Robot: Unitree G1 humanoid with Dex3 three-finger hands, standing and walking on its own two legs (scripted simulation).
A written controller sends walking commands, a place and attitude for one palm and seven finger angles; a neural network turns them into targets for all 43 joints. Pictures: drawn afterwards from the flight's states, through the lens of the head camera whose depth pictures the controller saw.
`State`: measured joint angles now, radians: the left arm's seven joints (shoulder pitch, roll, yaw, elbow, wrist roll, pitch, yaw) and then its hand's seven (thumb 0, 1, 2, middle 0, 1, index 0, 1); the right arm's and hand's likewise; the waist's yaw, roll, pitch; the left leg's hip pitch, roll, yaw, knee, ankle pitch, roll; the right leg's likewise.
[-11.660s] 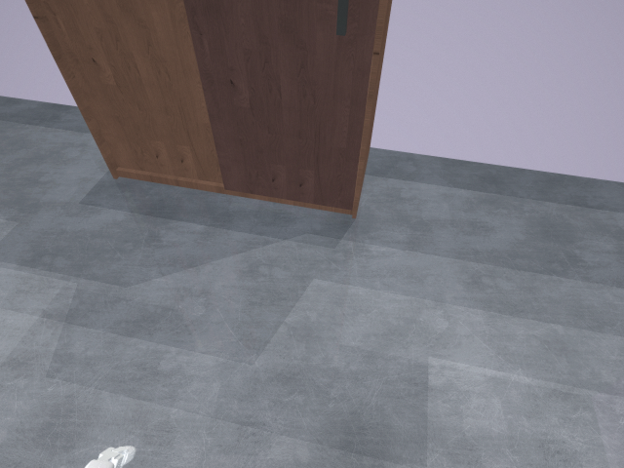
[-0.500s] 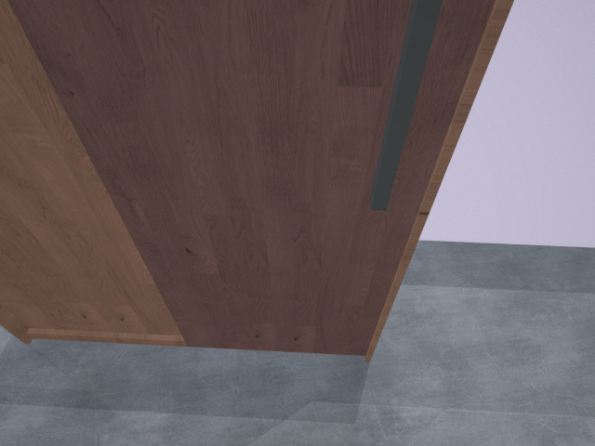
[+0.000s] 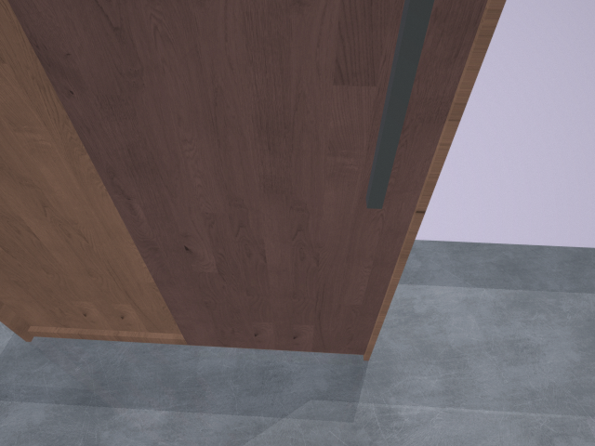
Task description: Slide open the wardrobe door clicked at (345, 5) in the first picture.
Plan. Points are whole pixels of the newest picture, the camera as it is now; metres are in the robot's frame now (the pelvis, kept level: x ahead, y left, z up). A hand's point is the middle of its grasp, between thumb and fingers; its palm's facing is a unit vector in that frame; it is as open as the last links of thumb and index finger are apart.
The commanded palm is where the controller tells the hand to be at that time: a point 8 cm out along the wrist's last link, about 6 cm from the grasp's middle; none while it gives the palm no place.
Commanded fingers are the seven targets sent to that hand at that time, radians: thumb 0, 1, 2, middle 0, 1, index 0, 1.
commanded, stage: look again from close up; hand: right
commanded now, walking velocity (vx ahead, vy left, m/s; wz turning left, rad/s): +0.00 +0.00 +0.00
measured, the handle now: (390, 113) +0.52 -0.10 +0.20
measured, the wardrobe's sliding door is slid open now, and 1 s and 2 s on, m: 0.00 0.00 0.00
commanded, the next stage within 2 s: raise the hand with hooked fingers in 0.70 s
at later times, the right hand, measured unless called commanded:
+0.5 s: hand out of the picture -0.03 -0.20 -0.17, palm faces +0.01 +0.97 -0.23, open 7.4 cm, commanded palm none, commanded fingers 0.00 -0.90 -0.90 0.20 0.30 0.20 0.30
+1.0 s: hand (500, 379) +0.22 -0.23 +0.02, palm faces +0.21 +0.97 -0.09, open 7.6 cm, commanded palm +0.10 -0.30 -0.03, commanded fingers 0.00 -0.64 -0.79 0.22 0.47 0.22 0.47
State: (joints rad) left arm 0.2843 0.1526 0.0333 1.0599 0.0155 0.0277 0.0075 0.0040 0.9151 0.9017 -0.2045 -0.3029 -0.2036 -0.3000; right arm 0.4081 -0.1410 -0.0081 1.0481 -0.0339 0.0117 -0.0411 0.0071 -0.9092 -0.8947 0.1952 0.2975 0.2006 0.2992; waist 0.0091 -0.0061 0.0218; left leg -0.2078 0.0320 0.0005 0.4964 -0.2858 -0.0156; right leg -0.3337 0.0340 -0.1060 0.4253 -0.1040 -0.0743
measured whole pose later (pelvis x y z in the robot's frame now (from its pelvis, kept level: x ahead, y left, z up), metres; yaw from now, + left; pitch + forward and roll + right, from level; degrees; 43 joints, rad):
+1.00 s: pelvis +0.00 -0.02 -0.02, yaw +1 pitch +2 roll +1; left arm 0.30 0.19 0.03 0.75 -0.02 -0.25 0.06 0.01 0.91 0.90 -0.20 -0.30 -0.20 -0.30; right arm 0.39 -0.24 -0.20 0.06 0.18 -0.24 0.01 0.02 -0.84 -0.86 0.20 0.34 0.21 0.34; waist 0.05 0.03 -0.08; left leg -0.39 0.05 0.00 0.70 -0.35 0.00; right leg -0.43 0.04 -0.04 0.70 -0.31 -0.05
